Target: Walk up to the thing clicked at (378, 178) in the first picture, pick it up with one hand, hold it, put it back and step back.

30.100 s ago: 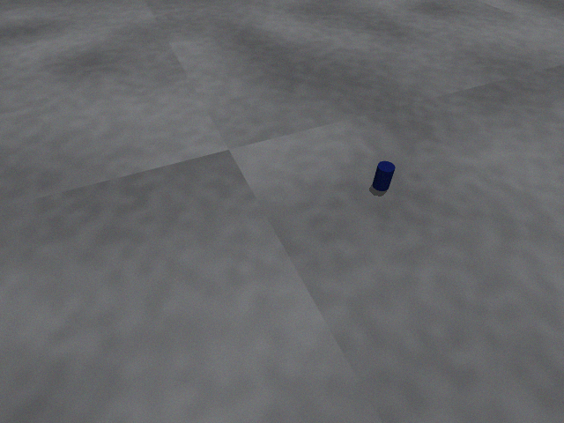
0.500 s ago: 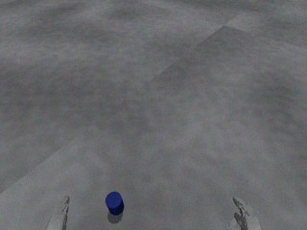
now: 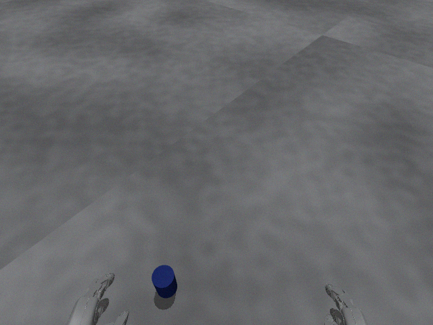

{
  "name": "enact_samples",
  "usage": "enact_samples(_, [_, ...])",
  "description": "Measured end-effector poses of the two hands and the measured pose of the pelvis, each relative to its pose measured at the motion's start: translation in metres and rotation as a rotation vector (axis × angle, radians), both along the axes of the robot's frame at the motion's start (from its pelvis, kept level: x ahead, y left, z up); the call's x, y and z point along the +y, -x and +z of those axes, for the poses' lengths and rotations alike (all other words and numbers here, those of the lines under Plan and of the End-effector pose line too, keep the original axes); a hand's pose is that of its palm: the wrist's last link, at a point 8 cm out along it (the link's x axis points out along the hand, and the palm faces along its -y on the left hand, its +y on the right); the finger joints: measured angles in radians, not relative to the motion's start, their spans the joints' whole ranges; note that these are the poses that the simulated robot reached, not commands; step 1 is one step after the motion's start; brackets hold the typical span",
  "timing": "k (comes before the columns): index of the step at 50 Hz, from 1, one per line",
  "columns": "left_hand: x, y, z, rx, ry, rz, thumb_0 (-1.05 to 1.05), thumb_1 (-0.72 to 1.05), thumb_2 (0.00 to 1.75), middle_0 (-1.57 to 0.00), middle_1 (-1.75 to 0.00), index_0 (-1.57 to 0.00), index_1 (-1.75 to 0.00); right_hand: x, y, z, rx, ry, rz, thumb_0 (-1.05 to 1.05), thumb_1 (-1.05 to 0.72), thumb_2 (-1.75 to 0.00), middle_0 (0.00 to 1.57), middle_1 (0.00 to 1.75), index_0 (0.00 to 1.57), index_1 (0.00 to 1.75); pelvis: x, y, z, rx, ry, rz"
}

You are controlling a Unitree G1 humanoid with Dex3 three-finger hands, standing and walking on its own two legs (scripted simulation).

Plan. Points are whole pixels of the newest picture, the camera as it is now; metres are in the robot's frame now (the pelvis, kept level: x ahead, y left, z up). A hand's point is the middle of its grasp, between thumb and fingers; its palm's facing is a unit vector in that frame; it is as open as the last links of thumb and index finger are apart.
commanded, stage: stand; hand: left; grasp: from the side
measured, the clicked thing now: (165, 281) +0.43 +0.21 -0.66
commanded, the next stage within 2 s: none
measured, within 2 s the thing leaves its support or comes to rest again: neither
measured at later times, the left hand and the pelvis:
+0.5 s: hand out of the picture +0.04 +0.25 -0.11, palm faces +0.01 -0.94 -0.35, open 7.4 cm; pelvis +0.00 +0.00 +0.04, yaw +1 degrees
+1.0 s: hand out of the picture +0.04 +0.25 -0.10, palm faces +0.02 -0.93 -0.36, open 7.4 cm; pelvis -0.01 +0.00 +0.05, yaw +1 degrees
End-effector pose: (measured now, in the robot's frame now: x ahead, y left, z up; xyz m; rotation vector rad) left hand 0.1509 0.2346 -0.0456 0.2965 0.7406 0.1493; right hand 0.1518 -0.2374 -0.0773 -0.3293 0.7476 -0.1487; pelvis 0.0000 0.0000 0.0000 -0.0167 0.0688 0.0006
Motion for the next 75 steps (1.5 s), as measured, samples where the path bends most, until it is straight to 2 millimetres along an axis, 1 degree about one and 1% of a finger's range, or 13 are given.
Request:
enact_samples(2, [0.010, 0.004, -0.011, 0.044, -0.011, -0.026, 0.00, 0.65, 0.84, -0.21, -0.29, -0.20, -0.29, -0.007, 0.007, -0.007, 0.098, 0.002, 0.033, 0.01, -0.90, -0.90, 0.21, 0.30, 0.20, 0.30, 0.000, 0.002, 0.003, -0.022, -0.010, 0.002])
enact_samples(4, [0.021, 0.013, -0.019, 0.095, -0.015, -0.020, 0.00, 0.73, 0.86, -0.21, -0.30, -0.20, -0.29, -0.016, 0.016, -0.011, 0.164, -0.003, 0.027, 0.01, -0.90, -0.90, 0.21, 0.30, 0.21, 0.30, 0.000, 0.003, 0.006, -0.037, -0.016, 0.003])
enact_samples(8, [0.041, 0.038, -0.029, 0.204, -0.029, 0.027, 0.01, 0.83, 0.88, -0.21, -0.30, -0.20, -0.30, -0.034, 0.037, -0.010, 0.251, 0.001, -0.017, 0.01, -0.90, -0.90, 0.21, 0.30, 0.21, 0.30, 0.001, 0.002, 0.014, -0.058, -0.019, 0.004])
enact_samples(12, [0.055, 0.066, -0.033, 0.310, -0.043, 0.078, 0.01, 0.87, 0.89, -0.21, -0.30, -0.20, -0.30, -0.045, 0.058, -0.008, 0.331, 0.009, -0.057, 0.01, -0.90, -0.90, 0.21, 0.30, 0.20, 0.30, 0.002, 0.000, 0.022, -0.073, -0.017, 0.009])
enact_samples(16, [0.061, 0.090, -0.034, 0.393, -0.042, 0.119, 0.01, 0.89, 0.89, -0.21, -0.30, -0.20, -0.30, -0.049, 0.073, -0.007, 0.396, 0.007, -0.080, 0.01, -0.90, -0.90, 0.21, 0.30, 0.20, 0.30, 0.002, -0.002, 0.030, -0.089, -0.017, 0.014])
enact_samples(19, [0.061, 0.103, -0.033, 0.441, -0.036, 0.140, 0.01, 0.90, 0.89, -0.21, -0.30, -0.20, -0.30, -0.048, 0.081, -0.006, 0.429, -0.001, -0.090, 0.01, -0.90, -0.90, 0.21, 0.30, 0.20, 0.30, 0.002, -0.002, 0.035, -0.102, -0.017, 0.016])
enact_samples(25, [0.057, 0.117, -0.031, 0.495, -0.020, 0.158, 0.01, 0.91, 0.89, -0.21, -0.30, -0.20, -0.30, -0.040, 0.088, -0.005, 0.463, -0.026, -0.092, 0.01, -0.90, -0.90, 0.21, 0.30, 0.20, 0.30, 0.003, 0.000, 0.043, -0.123, -0.017, 0.019])
enact_samples(34, [0.057, 0.120, -0.023, 0.506, -0.019, 0.169, 0.01, 0.91, 0.89, -0.21, -0.30, -0.20, -0.30, -0.037, 0.088, -0.004, 0.470, -0.048, -0.086, 0.01, -0.90, -0.90, 0.21, 0.30, 0.20, 0.30, 0.001, 0.004, 0.050, -0.138, -0.020, 0.022])
enact_samples(42, [0.059, 0.117, -0.019, 0.497, -0.028, 0.172, 0.01, 0.91, 0.89, -0.21, -0.30, -0.20, -0.30, -0.046, 0.091, -0.001, 0.477, -0.040, -0.094, 0.00, -0.90, -0.90, 0.21, 0.30, 0.20, 0.30, -0.003, 0.007, 0.052, -0.144, -0.017, 0.023])
enact_samples(50, [0.058, 0.114, -0.020, 0.505, -0.027, 0.168, 0.01, 0.91, 0.89, -0.21, -0.30, -0.20, -0.30, -0.055, 0.097, 0.001, 0.497, -0.025, -0.111, 0.00, -0.90, -0.90, 0.21, 0.30, 0.20, 0.30, -0.005, 0.008, 0.053, -0.139, -0.015, 0.021])
enact_samples(58, [0.056, 0.111, -0.021, 0.521, -0.019, 0.166, 0.01, 0.91, 0.89, -0.21, -0.30, -0.20, -0.30, -0.058, 0.103, 0.002, 0.522, -0.018, -0.119, 0.00, -0.90, -0.90, 0.21, 0.30, 0.20, 0.30, -0.005, 0.005, 0.054, -0.133, -0.017, 0.017])
enact_samples(65, [0.054, 0.106, -0.020, 0.525, -0.019, 0.161, 0.01, 0.91, 0.89, -0.21, -0.30, -0.20, -0.30, -0.057, 0.098, 0.001, 0.521, -0.023, -0.117, 0.00, -0.90, -0.90, 0.21, 0.30, 0.20, 0.30, -0.006, 0.001, 0.054, -0.126, -0.019, 0.014])
enact_samples(75, [0.052, 0.096, -0.018, 0.513, -0.017, 0.163, 0.01, 0.91, 0.89, -0.21, -0.30, -0.20, -0.30, -0.058, 0.084, 0.002, 0.504, -0.026, -0.108, 0.00, -0.90, -0.90, 0.21, 0.30, 0.20, 0.30, -0.008, -0.005, 0.055, -0.122, -0.018, 0.014])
